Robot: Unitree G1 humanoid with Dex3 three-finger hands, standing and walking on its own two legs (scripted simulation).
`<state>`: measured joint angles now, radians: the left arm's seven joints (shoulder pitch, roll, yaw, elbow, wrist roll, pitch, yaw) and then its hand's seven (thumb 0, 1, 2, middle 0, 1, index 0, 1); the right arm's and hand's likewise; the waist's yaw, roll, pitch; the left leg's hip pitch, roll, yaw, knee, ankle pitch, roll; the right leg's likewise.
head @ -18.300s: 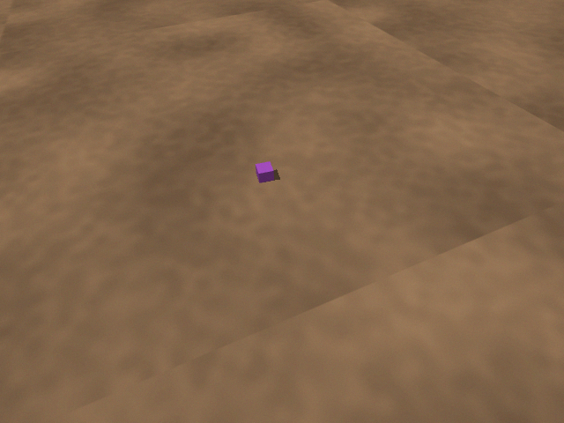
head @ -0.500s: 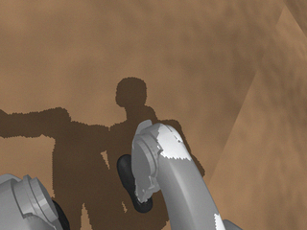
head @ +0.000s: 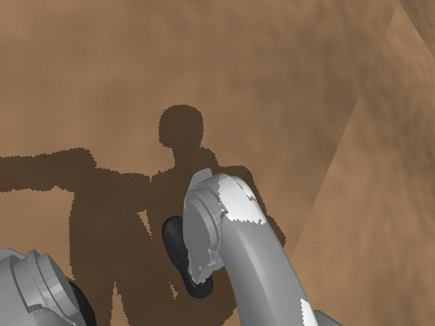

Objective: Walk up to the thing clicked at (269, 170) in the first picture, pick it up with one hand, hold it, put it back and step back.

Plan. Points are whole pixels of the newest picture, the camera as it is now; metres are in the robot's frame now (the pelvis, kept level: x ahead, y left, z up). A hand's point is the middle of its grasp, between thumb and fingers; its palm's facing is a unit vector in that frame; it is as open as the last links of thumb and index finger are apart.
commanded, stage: close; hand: left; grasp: from above
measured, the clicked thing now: out of the picture +0.46 +0.33 -0.28
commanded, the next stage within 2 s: settle in 0.08 s
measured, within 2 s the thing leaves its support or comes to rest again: leaves its support in 0.54 s
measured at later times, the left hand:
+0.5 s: hand out of the picture +0.45 +0.33 -0.25, palm faces -0.36 -0.26 -0.90, open 11.2 cm
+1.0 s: hand out of the picture +0.44 +0.34 -0.16, palm faces -0.38 -0.23 -0.89, open 11.2 cm
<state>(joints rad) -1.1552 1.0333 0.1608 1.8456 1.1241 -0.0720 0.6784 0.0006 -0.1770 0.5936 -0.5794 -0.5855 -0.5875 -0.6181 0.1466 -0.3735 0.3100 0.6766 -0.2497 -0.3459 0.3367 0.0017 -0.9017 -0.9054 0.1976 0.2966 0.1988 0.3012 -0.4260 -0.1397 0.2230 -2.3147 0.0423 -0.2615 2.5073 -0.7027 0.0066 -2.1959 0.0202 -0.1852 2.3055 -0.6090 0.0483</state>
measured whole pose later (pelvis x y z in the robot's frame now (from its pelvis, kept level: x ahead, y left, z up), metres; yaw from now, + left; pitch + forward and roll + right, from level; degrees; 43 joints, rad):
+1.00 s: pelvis +0.01 -0.01 +0.01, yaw +5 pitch +33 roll -9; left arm -1.00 0.73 0.12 1.51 1.06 0.03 0.42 0.00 -0.24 0.68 -0.64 -0.67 -0.64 -0.63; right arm 0.16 -0.34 0.12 0.73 -0.15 -0.23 0.31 0.00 -0.91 -0.91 0.20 0.30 0.20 0.30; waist -0.29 0.01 -0.01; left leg -2.32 0.04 -0.16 2.42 -0.70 0.00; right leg -2.25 -0.01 -0.10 2.30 -0.64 0.02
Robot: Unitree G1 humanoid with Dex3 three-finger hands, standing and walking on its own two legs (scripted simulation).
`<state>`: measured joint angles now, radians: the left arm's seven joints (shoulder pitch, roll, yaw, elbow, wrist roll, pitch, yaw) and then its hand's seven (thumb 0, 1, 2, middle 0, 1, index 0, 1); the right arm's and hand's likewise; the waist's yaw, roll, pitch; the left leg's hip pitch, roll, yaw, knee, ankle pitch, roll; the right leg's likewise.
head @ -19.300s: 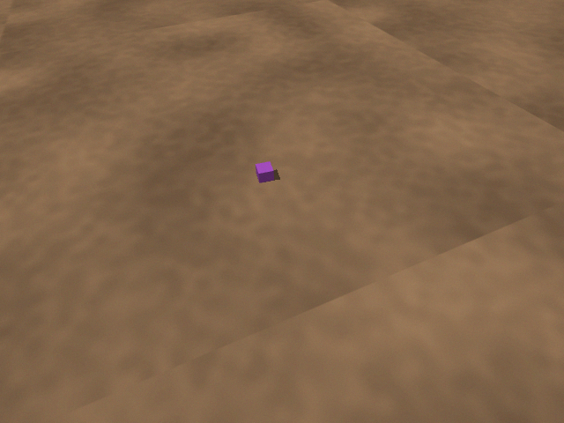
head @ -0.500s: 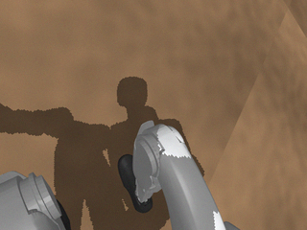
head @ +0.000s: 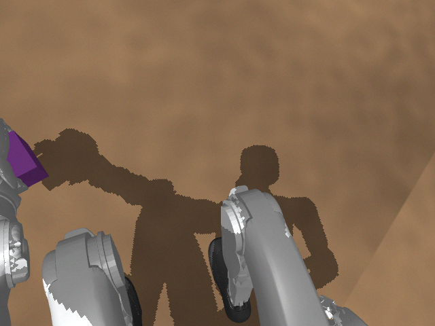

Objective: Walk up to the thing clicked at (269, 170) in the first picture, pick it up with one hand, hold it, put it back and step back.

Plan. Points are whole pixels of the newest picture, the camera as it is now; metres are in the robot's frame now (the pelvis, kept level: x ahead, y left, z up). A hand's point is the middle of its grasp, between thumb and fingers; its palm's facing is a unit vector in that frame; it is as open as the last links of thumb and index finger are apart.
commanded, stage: settle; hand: left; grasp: from above
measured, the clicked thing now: (9, 165) +0.46 +0.30 -0.21
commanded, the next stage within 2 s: lift in 0.16 s
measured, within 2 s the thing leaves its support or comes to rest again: neither
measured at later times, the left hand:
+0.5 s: hand out of the picture +0.46 +0.31 -0.11, palm faces -0.38 -0.21 -0.90, open 11.2 cm
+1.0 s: hand out of the picture +0.38 +0.30 +0.05, palm faces -0.37 -0.20 -0.91, open 11.2 cm
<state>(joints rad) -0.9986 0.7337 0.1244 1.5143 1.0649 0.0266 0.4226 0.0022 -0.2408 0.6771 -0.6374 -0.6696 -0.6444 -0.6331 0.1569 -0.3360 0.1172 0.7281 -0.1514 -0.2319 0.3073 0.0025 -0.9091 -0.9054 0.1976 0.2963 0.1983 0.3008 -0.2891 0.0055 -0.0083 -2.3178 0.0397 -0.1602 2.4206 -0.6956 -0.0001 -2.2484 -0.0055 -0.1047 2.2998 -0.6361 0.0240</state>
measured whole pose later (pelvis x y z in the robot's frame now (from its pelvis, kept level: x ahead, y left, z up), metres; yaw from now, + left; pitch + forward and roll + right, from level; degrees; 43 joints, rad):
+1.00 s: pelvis +0.00 +0.00 +0.16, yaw +6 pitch +32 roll -4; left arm -0.58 0.49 -0.03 0.88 0.95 0.18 0.19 0.00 -0.24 0.68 -0.64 -0.66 -0.65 -0.62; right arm 0.15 -0.27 -0.02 0.69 0.00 -0.02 0.03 0.01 -0.91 -0.90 0.20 0.30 0.20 0.30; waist -0.14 0.05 -0.20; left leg -1.82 0.04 -0.07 1.90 -0.64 -0.01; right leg -1.79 -0.03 -0.05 1.84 -0.62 0.01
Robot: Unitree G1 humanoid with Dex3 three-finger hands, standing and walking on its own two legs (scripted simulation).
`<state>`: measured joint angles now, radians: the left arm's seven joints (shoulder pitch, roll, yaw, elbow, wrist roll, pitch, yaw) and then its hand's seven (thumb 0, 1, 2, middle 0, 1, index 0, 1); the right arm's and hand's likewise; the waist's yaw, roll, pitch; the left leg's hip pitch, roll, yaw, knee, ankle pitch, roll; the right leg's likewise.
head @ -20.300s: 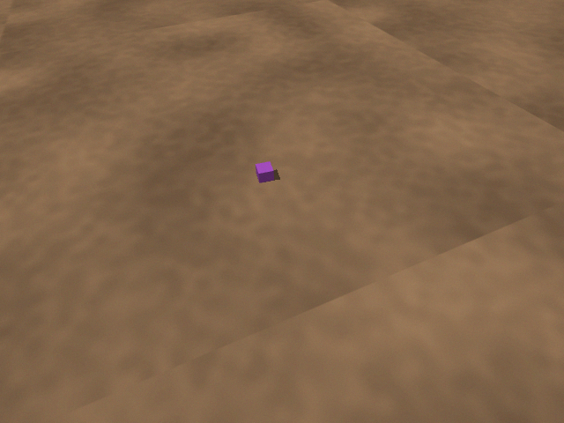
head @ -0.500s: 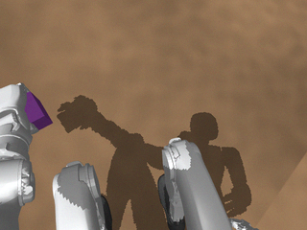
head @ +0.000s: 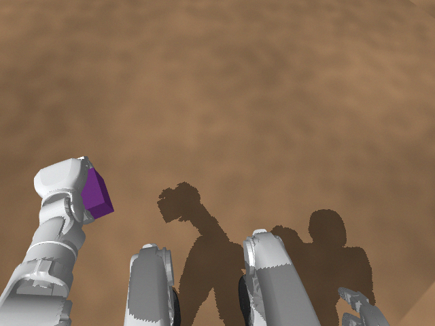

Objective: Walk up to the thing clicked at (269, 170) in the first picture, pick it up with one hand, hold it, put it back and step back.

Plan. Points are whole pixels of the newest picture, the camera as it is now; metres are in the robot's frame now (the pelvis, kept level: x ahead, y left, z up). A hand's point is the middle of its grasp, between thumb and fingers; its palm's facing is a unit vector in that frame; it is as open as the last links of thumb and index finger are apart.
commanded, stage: lift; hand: left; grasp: from above
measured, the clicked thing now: (84, 197) +0.42 +0.26 -0.14
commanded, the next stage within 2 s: hold in 0.96 s
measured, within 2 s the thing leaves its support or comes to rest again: neither
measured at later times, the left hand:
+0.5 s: hand (34, 186) +0.36 +0.24 +0.08, palm faces -0.43 -0.20 -0.88, open 11.2 cm
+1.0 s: hand (1, 140) +0.38 +0.23 +0.16, palm faces -0.41 -0.21 -0.89, open 11.2 cm
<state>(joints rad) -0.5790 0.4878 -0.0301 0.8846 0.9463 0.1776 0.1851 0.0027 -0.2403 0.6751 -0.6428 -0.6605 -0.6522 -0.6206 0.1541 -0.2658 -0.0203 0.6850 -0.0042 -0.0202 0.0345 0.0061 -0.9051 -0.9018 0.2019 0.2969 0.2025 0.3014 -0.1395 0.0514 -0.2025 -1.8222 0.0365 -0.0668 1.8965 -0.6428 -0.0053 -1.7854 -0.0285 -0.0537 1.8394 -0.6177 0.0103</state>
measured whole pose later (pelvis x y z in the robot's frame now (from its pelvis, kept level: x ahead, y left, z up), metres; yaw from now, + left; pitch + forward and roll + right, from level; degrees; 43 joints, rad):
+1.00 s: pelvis +0.08 +0.00 +0.25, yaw +2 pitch +10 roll -1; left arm -0.35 0.29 -0.21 0.85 0.87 0.30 0.19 0.00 -0.24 0.67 -0.64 -0.57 -0.65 -0.62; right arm 0.25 -0.24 -0.02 0.77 0.04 -0.06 -0.05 0.01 -0.89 -0.90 0.20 0.30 0.20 0.30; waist -0.07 0.03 -0.09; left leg -0.60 0.04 0.01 0.81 -0.39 -0.01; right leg -0.59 -0.02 -0.02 0.79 -0.37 0.01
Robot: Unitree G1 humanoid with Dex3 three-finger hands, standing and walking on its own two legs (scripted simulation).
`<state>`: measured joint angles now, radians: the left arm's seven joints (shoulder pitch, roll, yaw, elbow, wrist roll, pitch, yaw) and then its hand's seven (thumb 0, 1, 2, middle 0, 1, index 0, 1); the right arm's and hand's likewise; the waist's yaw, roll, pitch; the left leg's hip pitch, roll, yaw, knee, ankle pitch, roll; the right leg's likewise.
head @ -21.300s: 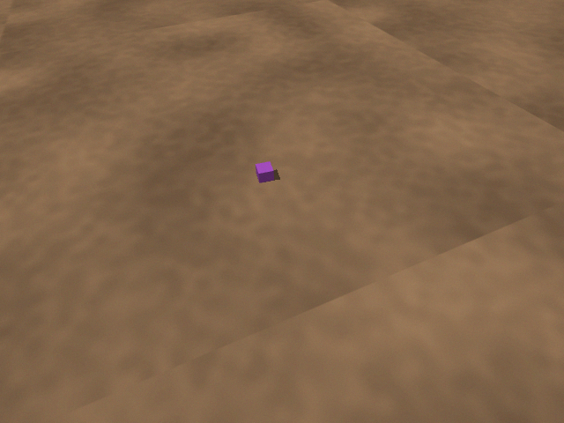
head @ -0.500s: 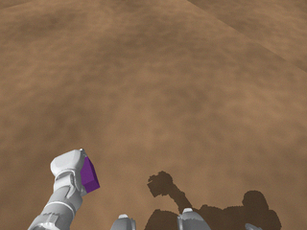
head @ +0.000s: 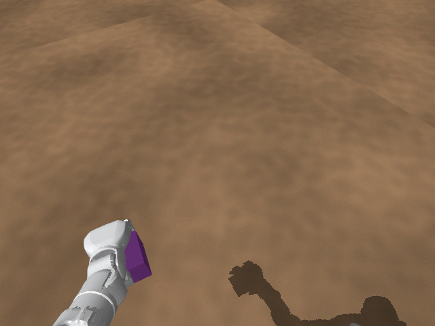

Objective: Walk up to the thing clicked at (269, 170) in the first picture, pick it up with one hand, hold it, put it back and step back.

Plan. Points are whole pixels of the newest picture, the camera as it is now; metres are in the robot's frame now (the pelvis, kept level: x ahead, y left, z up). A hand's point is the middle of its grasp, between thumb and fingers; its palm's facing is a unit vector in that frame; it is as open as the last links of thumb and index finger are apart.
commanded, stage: hold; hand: left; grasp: from above
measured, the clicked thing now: (125, 260) +0.32 +0.22 -0.12
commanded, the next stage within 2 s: crouch in 1.96 s
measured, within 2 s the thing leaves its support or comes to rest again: neither
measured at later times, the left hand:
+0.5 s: hand (117, 252) +0.31 +0.21 -0.05, palm faces -0.41 -0.18 -0.90, open 11.2 cm
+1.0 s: hand (114, 259) +0.29 +0.21 -0.03, palm faces -0.40 -0.18 -0.90, open 11.2 cm
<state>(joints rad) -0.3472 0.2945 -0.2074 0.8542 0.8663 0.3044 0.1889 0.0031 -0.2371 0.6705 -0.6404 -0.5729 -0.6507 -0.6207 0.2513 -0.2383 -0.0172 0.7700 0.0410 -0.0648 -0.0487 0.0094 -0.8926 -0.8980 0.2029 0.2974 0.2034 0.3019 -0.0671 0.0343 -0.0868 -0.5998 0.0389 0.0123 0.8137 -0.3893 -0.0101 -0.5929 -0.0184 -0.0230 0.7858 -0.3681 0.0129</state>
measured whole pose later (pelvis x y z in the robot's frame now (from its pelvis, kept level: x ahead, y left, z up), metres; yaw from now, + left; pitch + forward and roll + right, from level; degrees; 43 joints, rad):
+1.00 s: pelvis +0.00 -0.01 +0.03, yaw +0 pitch +2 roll +0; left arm -0.28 0.27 -0.26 0.71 0.89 0.36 0.10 0.00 -0.23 0.66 -0.63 -0.61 -0.64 -0.62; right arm 0.20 -0.26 -0.01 0.73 0.05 -0.03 -0.01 0.01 -0.90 -0.90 0.20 0.30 0.20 0.30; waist -0.02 0.05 -0.03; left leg -0.32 0.03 0.02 0.55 -0.27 -0.02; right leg -0.33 -0.02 -0.02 0.56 -0.26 0.01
